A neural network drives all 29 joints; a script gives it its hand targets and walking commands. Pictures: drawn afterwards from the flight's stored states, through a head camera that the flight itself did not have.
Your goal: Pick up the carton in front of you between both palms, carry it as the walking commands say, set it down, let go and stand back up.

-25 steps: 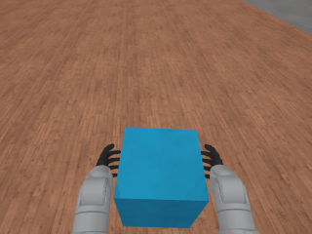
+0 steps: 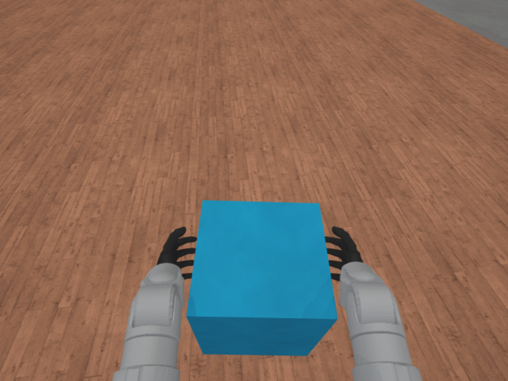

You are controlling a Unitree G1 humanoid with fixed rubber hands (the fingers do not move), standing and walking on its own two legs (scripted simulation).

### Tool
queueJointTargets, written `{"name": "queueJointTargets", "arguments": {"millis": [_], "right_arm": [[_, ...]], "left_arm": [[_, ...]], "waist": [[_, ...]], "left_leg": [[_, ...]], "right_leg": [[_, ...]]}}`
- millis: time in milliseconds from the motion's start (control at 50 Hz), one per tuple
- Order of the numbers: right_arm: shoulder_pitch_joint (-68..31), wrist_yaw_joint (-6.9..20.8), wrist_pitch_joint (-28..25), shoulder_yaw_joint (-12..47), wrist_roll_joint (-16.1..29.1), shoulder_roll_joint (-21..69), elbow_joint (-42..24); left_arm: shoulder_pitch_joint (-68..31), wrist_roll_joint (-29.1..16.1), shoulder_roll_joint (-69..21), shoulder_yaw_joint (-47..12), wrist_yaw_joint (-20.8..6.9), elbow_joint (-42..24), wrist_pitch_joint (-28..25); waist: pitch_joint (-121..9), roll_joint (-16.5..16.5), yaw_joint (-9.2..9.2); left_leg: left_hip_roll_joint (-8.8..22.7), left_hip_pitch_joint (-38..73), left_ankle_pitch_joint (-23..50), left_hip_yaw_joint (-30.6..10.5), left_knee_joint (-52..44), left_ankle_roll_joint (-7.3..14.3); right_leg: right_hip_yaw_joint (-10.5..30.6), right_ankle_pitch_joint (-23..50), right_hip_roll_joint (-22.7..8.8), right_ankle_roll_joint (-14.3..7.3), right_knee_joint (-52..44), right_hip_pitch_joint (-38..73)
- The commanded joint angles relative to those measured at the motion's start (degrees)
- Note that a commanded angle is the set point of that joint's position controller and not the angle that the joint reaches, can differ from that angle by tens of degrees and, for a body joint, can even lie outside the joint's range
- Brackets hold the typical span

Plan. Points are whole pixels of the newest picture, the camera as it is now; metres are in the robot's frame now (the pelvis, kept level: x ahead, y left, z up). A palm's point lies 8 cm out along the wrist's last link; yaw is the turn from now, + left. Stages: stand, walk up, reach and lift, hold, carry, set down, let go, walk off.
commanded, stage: carry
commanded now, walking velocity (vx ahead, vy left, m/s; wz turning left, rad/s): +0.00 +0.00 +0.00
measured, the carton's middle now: (258, 282) +0.31 +0.00 -0.05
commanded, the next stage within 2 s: hold in 0.68 s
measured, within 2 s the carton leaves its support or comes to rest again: neither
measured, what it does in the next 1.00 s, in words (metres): stands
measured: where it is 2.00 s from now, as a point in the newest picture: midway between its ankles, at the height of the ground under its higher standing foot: outside the picture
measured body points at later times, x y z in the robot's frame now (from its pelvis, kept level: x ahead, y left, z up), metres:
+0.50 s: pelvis -0.01 +0.01 +0.00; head -0.03 +0.01 +0.45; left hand +0.29 +0.16 +0.03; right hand +0.29 -0.14 +0.03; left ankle -0.03 +0.10 -0.73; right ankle +0.05 -0.11 -0.73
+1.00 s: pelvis -0.02 -0.01 +0.01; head -0.06 -0.02 +0.46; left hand +0.25 +0.19 +0.04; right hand +0.30 -0.11 +0.04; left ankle -0.03 +0.10 -0.73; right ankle +0.05 -0.13 -0.73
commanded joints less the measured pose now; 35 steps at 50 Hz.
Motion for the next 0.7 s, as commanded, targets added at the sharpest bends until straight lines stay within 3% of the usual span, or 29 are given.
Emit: {"name": "queueJointTargets", "arguments": {"millis": [0, 660, 680], "right_arm": [[-28.16, 14.76, -3.4, 32.16, 15.83, 53.05, -5.56], [-26.95, 14.99, -3.2, 31.63, 15.47, 53.02, -4.62], [-21.7, 15.32, -3.02, 30.84, 14.8, 54.04, -6.29]], "left_arm": [[-27.49, -15.8, -53.79, -32.16, -14.74, -4.86, -2.55], [-27.06, -15.67, -53.66, -32.09, -14.7, -4.79, -2.38], [-23.49, -14.87, -55.13, -29.97, -15.24, -2.94, -2.91]], "waist": [[-13.7, -0.28, 0.02], [-13.93, -0.1, 0.03], [-7.27, 5.13, -0.56]], "left_leg": [[6.46, -0.08, 9.48, -5.81, -5.87, 0.54], [6.41, -0.36, 11.31, -6.12, -5.97, 0.99], [-5.01, -0.71, 26.87, -16.76, -10.82, 1.39]], "right_leg": [[6.58, 10.4, -5.79, -0.1, -3.24, 9.27], [6.19, 9.78, -5.76, 0.63, -3.0, 8.75], [13.76, 17.77, 10.57, -1.06, -3.72, 23.8]]}}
